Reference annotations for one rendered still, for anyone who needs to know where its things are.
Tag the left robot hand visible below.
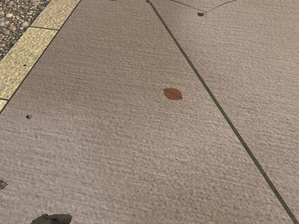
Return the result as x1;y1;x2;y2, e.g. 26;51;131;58
31;214;72;224

